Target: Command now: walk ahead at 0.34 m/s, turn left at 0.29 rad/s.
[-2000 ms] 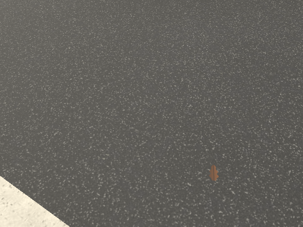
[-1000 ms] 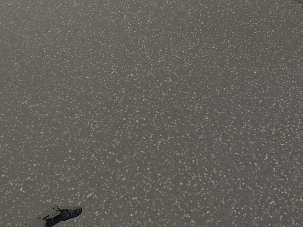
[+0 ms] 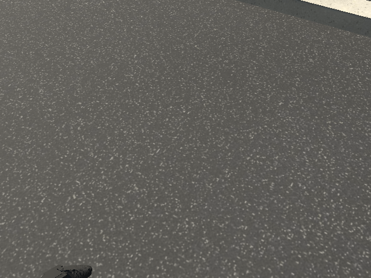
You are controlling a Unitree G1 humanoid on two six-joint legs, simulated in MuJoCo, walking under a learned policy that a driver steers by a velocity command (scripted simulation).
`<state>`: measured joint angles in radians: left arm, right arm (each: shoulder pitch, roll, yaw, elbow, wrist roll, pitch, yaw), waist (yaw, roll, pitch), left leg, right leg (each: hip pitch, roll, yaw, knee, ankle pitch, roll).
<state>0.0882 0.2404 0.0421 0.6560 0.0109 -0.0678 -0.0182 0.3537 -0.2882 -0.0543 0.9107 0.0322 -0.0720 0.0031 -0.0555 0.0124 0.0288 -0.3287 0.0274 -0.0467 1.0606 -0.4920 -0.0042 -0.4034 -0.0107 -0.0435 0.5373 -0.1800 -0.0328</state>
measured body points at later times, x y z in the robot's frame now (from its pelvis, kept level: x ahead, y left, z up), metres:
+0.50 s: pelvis +0.13 +0.03 +0.00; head +0.17 +0.07 +0.45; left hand +0.20 +0.34 -0.12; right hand +0.35 -0.20 -0.09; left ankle +0.19 +0.13 -0.73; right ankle +0.12 -0.12 -0.65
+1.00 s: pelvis +0.17 -0.01 +0.01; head +0.20 -0.02 +0.46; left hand +0.13 +0.28 -0.10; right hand +0.45 -0.17 -0.10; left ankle +0.09 +0.12 -0.69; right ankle +0.23 -0.10 -0.73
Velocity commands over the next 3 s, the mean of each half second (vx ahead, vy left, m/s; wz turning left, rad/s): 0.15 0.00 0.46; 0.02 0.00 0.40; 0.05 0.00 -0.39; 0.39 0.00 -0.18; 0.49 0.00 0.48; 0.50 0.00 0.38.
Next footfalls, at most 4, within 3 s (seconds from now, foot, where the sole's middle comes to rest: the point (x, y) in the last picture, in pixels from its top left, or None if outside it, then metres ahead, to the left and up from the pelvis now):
0.36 left None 0.22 0.14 -0.77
0.82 right None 0.27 -0.08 -0.77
1.12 left None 0.12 0.12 -0.77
1.48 right None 0.22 -0.13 -0.77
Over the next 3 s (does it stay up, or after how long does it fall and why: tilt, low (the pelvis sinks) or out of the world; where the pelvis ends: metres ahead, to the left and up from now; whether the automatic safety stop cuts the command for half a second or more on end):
stays up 0.91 0.17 -0.01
